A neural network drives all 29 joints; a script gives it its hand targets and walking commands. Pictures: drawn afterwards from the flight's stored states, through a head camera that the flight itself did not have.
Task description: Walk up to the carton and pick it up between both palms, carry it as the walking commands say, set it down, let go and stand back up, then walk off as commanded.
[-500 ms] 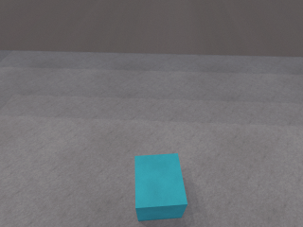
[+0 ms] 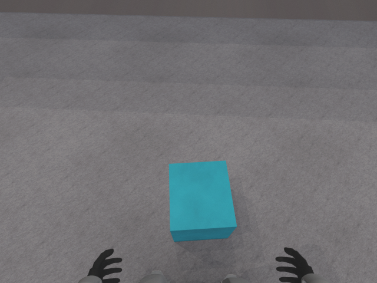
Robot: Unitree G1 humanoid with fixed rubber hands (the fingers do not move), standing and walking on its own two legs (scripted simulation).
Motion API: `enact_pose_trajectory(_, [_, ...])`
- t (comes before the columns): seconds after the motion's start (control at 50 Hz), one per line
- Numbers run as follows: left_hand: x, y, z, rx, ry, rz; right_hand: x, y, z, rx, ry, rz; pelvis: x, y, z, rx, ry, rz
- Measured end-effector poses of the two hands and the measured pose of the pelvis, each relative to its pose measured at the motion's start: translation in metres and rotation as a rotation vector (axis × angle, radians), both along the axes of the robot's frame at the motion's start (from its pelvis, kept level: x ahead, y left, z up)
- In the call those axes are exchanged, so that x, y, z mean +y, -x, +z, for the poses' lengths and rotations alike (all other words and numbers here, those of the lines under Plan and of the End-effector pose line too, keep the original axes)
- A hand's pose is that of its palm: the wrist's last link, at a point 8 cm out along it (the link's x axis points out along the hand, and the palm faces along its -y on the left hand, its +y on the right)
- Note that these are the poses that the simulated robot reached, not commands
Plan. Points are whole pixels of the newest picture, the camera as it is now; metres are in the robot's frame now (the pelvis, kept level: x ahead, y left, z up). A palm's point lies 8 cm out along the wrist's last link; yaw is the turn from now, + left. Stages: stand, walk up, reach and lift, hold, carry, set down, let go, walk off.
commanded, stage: reach and lift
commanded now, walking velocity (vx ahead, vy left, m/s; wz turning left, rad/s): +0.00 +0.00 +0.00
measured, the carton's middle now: (199, 202) +0.48 -0.03 -0.61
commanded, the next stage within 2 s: none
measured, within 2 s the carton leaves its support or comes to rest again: neither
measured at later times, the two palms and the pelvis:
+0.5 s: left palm (110, 248) +0.22 +0.21 -0.15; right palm (298, 241) +0.23 -0.25 -0.15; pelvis -0.07 -0.01 -0.06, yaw +0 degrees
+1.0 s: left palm (128, 194) +0.36 +0.19 -0.18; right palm (279, 184) +0.39 -0.25 -0.17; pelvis -0.08 -0.01 -0.09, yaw +0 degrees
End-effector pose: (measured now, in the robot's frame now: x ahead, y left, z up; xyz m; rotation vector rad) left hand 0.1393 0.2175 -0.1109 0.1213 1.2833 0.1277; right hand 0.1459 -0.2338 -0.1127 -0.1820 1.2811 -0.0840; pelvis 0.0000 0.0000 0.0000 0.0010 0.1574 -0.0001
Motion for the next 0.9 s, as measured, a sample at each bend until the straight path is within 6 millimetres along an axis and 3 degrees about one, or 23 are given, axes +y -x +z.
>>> enact_pose_trajectory(0.14, [0.0, -0.035, -0.016, -0.125, -0.014, -0.011, -0.013, -0.026, -0.017, -0.121, -0.001, -0.012, 0.003, 0.008, -0.023, 0.117, 0.005, -0.007])
enact_pose_trajectory(0.32, [-0.011, -0.031, -0.03, -0.188, -0.009, 0.03, -0.014, -0.042, -0.025, -0.201, -0.024, 0.001, -0.001, 0.033, -0.038, 0.132, -0.001, -0.003])
enact_pose_trajectory(0.38, [-0.01, -0.038, -0.035, -0.211, -0.013, 0.029, -0.016, -0.052, -0.029, -0.224, -0.029, -0.003, -0.003, 0.044, -0.044, 0.122, -0.002, 0.001])
enact_pose_trajectory(0.64, [-0.018, -0.124, -0.039, -0.349, -0.014, 0.047, -0.012, -0.138, -0.037, -0.32, -0.057, 0.024, -0.01, 0.085, -0.068, 0.156, -0.013, 0.0])
enact_pose_trajectory(0.9, [-0.026, -0.195, -0.062, -0.467, -0.017, 0.071, -0.006, -0.215, -0.055, -0.463, -0.077, 0.006, -0.01, 0.088, -0.085, 0.361, -0.011, -0.001])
